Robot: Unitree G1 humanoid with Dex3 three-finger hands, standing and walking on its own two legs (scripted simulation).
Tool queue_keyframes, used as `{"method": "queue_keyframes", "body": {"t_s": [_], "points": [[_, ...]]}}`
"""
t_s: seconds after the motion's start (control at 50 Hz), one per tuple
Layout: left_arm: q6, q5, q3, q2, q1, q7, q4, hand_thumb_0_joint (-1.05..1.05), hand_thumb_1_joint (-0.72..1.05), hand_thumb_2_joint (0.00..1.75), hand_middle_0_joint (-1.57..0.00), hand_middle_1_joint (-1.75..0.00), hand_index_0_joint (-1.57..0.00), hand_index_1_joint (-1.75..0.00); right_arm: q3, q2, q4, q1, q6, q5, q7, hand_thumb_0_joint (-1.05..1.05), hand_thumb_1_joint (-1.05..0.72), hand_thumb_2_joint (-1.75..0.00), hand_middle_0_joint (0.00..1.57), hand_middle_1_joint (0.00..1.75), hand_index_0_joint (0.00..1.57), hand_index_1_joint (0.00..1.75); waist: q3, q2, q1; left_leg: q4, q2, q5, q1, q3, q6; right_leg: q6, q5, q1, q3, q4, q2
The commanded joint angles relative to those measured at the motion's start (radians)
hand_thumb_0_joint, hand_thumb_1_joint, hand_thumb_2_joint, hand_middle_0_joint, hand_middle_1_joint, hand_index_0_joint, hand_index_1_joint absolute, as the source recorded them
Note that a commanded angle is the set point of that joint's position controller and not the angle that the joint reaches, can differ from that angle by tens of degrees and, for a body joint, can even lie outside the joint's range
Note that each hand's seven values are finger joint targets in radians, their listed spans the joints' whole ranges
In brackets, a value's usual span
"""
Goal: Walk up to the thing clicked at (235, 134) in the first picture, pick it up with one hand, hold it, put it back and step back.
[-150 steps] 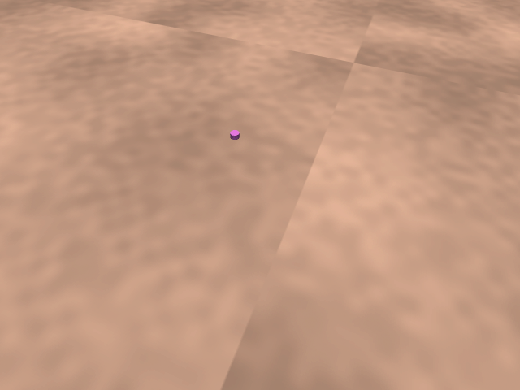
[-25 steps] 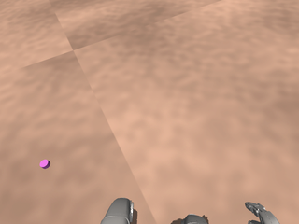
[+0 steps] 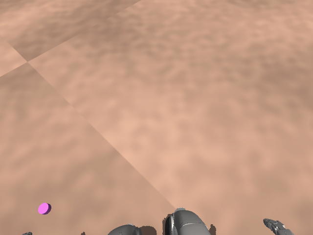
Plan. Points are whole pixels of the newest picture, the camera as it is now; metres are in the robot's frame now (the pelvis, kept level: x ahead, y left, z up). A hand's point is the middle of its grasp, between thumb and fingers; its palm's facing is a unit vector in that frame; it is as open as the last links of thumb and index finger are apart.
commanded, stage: walk up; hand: left
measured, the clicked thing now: (44, 208) +0.33 +0.64 -0.72
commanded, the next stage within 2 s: none
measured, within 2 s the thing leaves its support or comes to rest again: neither
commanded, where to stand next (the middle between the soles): -0.11 +0.62 m, yaw -27 degrees
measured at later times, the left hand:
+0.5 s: hand out of the picture +0.10 +0.59 -0.13, palm faces -0.16 -0.76 -0.63, open 7.4 cm
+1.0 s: hand out of the picture +0.09 +0.75 -0.11, palm faces -0.27 -0.77 -0.58, open 7.4 cm
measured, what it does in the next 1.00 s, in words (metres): steps to the left, turning right: left foot, then right foot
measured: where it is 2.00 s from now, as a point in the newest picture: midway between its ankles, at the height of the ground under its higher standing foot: outside the picture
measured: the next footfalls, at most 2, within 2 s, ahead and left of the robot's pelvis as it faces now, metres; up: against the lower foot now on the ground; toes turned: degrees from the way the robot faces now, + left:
left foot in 0.38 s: +0.03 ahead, +0.37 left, +0.00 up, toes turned -7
right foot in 0.74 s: -0.03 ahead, +0.26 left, +0.00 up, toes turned -17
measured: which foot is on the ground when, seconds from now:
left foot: down 0.00-0.00, up 0.02-0.36, down 0.38-0.78, up 0.80-1.00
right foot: down 0.00-0.40, up 0.42-0.72, down 0.74-1.00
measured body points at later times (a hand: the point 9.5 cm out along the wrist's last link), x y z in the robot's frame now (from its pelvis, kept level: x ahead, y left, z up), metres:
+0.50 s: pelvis -0.04 +0.27 -0.02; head +0.00 +0.25 +0.43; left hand +0.10 +0.63 -0.09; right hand -0.02 -0.07 -0.13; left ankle -0.01 +0.37 -0.70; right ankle +0.03 +0.05 -0.64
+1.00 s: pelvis -0.10 +0.50 -0.01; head -0.06 +0.45 +0.44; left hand +0.10 +0.79 -0.08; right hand -0.08 +0.14 -0.11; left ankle -0.05 +0.70 -0.62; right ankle -0.07 +0.27 -0.70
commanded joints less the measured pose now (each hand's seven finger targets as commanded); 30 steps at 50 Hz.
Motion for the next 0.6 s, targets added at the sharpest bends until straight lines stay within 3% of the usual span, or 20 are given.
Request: {"method": "queue_keyframes", "body": {"t_s": [0.0,0.02,0.04,0.06,0.1,0.14,0.2,0.24,0.3,0.32,0.34,0.36,0.38,0.4,0.42,0.44,0.46,0.48,0.5,0.58], "points": [[0.011,0.029,0.137,0.341,0.270,0.059,-0.031,0.00,0.90,0.90,-0.20,-0.30,-0.20,-0.30,-0.031,-0.149,-0.118,0.038,-0.012,0.027,-0.016,0.00,-0.90,-0.90,0.20,0.30,0.20,0.30,-0.314,-0.123,0.110,0.442,0.063,-0.108,-0.427,-0.300,-0.098,-0.182,0.100,0.625,0.689,-0.270,-0.449],[0.013,0.019,0.137,0.353,0.173,0.059,-0.071,0.00,0.90,0.90,-0.20,-0.30,-0.20,-0.30,-0.058,-0.204,-0.120,0.041,0.006,0.026,-0.022,0.00,-0.90,-0.90,0.20,0.30,0.20,0.30,-0.260,-0.076,0.087,0.575,0.043,-0.120,-0.406,-0.316,-0.110,-0.271,0.032,0.463,0.768,-0.333,-0.518],[0.006,0.010,0.129,0.338,0.111,0.059,-0.098,0.00,0.90,0.90,-0.20,-0.30,-0.20,-0.30,-0.065,-0.225,-0.113,0.012,0.014,0.019,-0.024,0.00,-0.90,-0.90,0.20,0.30,0.20,0.30,-0.213,-0.034,0.084,0.617,0.067,-0.100,-0.382,-0.333,-0.090,-0.278,-0.063,0.337,0.776,-0.364,-0.505],[0.000,0.016,0.129,0.325,0.079,0.054,-0.108,0.00,0.90,0.90,-0.20,-0.30,-0.20,-0.30,-0.070,-0.235,-0.109,-0.037,0.013,0.010,-0.017,0.00,-0.90,-0.90,0.20,0.30,0.20,0.30,-0.156,-0.045,0.088,0.623,0.100,-0.049,-0.337,-0.351,-0.081,-0.260,-0.178,0.197,0.731,-0.390,-0.463],[0.001,0.025,0.131,0.330,0.039,0.042,-0.103,0.00,0.90,0.90,-0.20,-0.30,-0.20,-0.30,-0.070,-0.234,-0.085,-0.030,0.015,0.009,0.003,0.00,-0.90,-0.90,0.20,0.30,0.20,0.30,-0.082,-0.107,0.064,0.581,0.086,0.050,-0.265,-0.325,-0.073,-0.163,-0.304,0.025,0.550,-0.378,-0.337],[0.003,0.036,0.140,0.333,0.003,0.031,-0.105,0.00,0.90,0.90,-0.20,-0.30,-0.20,-0.30,-0.064,-0.220,-0.061,0.030,0.018,0.007,0.018,0.00,-0.90,-0.90,0.20,0.30,0.20,0.30,-0.091,-0.162,0.049,0.536,0.074,0.078,-0.228,-0.283,-0.076,-0.137,-0.299,-0.001,0.439,-0.328,-0.271],[0.009,0.048,0.152,0.361,0.003,0.018,-0.100,0.00,0.90,0.90,-0.20,-0.30,-0.20,-0.30,-0.057,-0.199,-0.058,0.016,0.021,0.013,0.029,0.00,-0.90,-0.90,0.20,0.30,0.20,0.30,-0.094,-0.253,0.064,0.392,0.070,0.081,-0.183,-0.211,-0.073,-0.105,-0.348,-0.041,0.365,-0.298,-0.188],[0.015,0.056,0.163,0.385,0.012,0.013,-0.091,0.00,0.90,0.90,-0.20,-0.30,-0.20,-0.30,-0.055,-0.192,-0.062,-0.003,0.022,0.015,0.031,0.00,-0.90,-0.90,0.20,0.30,0.20,0.30,-0.095,-0.306,0.085,0.300,0.065,0.023,-0.161,-0.174,-0.067,-0.109,-0.365,-0.049,0.374,-0.285,-0.184],[0.019,0.062,0.169,0.415,0.009,0.014,-0.093,0.00,0.90,0.90,-0.20,-0.30,-0.20,-0.30,-0.061,-0.209,-0.071,-0.006,0.017,0.019,0.031,0.00,-0.90,-0.90,0.20,0.30,0.20,0.30,-0.127,-0.325,0.101,0.144,0.073,-0.091,-0.079,-0.166,-0.047,-0.119,-0.289,-0.051,0.443,-0.264,-0.238],[0.021,0.058,0.165,0.407,-0.003,0.012,-0.094,0.00,0.90,0.90,-0.20,-0.30,-0.20,-0.30,-0.066,-0.213,-0.056,0.034,0.012,0.023,0.028,0.00,-0.90,-0.90,0.20,0.30,0.20,0.30,-0.156,-0.320,0.086,0.066,0.058,-0.121,-0.027,-0.154,-0.035,-0.111,-0.246,-0.050,0.443,-0.238,-0.239],[0.025,0.053,0.156,0.395,-0.049,0.011,-0.103,0.00,0.90,0.90,-0.20,-0.30,-0.20,-0.30,-0.074,-0.211,-0.027,0.129,0.004,0.022,0.025,0.00,-0.90,-0.90,0.20,0.30,0.20,0.30,-0.194,-0.290,0.026,-0.091,0.047,-0.052,0.108,-0.142,-0.018,-0.075,-0.206,-0.102,0.398,-0.161,-0.214],[0.033,0.050,0.137,0.330,-0.062,0.016,-0.097,0.00,0.90,0.90,-0.20,-0.30,-0.20,-0.30,-0.088,-0.230,0.011,0.232,-0.004,0.009,0.019,0.00,-0.90,-0.90,0.20,0.30,0.20,0.30,-0.206,-0.120,-0.036,-0.199,0.029,-0.036,0.212,-0.169,-0.014,-0.026,-0.262,-0.204,0.311,0.056,-0.120],[0.039,0.037,0.100,0.206,-0.049,0.024,-0.094,0.00,0.90,0.90,-0.20,-0.30,-0.20,-0.30,-0.101,-0.291,0.000,0.246,-0.013,-0.014,0.003,0.00,-0.90,-0.90,0.20,0.30,0.20,0.30,-0.123,0.196,-0.067,-0.445,0.162,-0.151,0.149,-0.423,-0.008,0.016,-0.359,-0.363,0.162,0.381,0.082],[0.034,0.026,0.096,0.214,-0.068,0.048,-0.103,0.00,0.90,0.90,-0.20,-0.30,-0.20,-0.30,-0.104,-0.381,-0.039,0.102,-0.024,-0.003,-0.009,0.00,-0.90,-0.90,0.20,0.30,0.20,0.30,-0.071,0.300,-0.020,-0.533,0.316,0.013,0.026,-0.684,0.055,0.035,-0.376,-0.425,0.210,0.518,0.122],[0.028,0.034,0.091,0.251,-0.100,0.060,-0.091,0.00,0.90,0.90,-0.20,-0.30,-0.20,-0.30,-0.108,-0.415,-0.057,-0.008,-0.027,0.017,-0.019,0.00,-0.90,-0.90,0.20,0.30,0.20,0.30,-0.043,0.286,0.005,-0.597,0.397,-0.016,-0.068,-0.841,0.130,0.008,-0.352,-0.371,0.234,0.586,0.048],[0.028,0.025,0.095,0.289,-0.129,0.052,-0.060,0.00,0.90,0.90,-0.20,-0.30,-0.20,-0.30,-0.098,-0.353,-0.076,-0.067,-0.031,0.015,-0.024,0.00,-0.90,-0.90,0.20,0.30,0.20,0.30,0.015,0.161,0.010,-0.567,0.349,-0.007,-0.142,-0.755,0.094,0.013,-0.290,-0.325,0.246,0.599,0.004],[0.031,0.002,0.104,0.290,-0.108,0.041,-0.026,0.00,0.90,0.90,-0.20,-0.30,-0.20,-0.30,-0.081,-0.281,-0.088,-0.088,-0.032,0.003,-0.030,0.00,-0.90,-0.90,0.20,0.30,0.20,0.30,0.036,0.075,0.020,-0.492,0.275,0.040,-0.122,-0.610,0.050,0.025,-0.217,-0.321,0.249,0.602,0.005],[0.037,-0.010,0.107,0.282,-0.030,0.035,0.007,0.00,0.90,0.90,-0.20,-0.30,-0.20,-0.30,-0.068,-0.244,-0.084,-0.089,-0.035,0.002,-0.034,0.00,-0.90,-0.90,0.20,0.30,0.20,0.30,0.012,0.055,0.053,-0.443,0.219,0.130,-0.061,-0.495,0.006,0.019,-0.190,-0.298,0.257,0.584,0.021],[0.044,-0.014,0.103,0.272,0.033,0.029,0.022,0.00,0.90,0.90,-0.20,-0.30,-0.20,-0.30,-0.069,-0.243,-0.080,-0.089,-0.039,0.006,-0.037,0.00,-0.90,-0.90,0.20,0.30,0.20,0.30,-0.013,0.074,0.072,-0.410,0.209,0.217,0.008,-0.443,-0.016,0.013,-0.176,-0.282,0.232,0.558,0.025],[0.043,-0.021,0.083,0.220,0.037,0.019,0.003,0.00,0.90,0.90,-0.20,-0.30,-0.20,-0.30,-0.059,-0.194,-0.059,0.022,-0.043,0.008,-0.038,0.00,-0.90,-0.90,0.20,0.30,0.20,0.30,-0.139,0.139,0.036,-0.300,0.192,0.694,0.284,-0.324,0.000,0.039,-0.207,-0.190,0.160,0.338,0.002]]}}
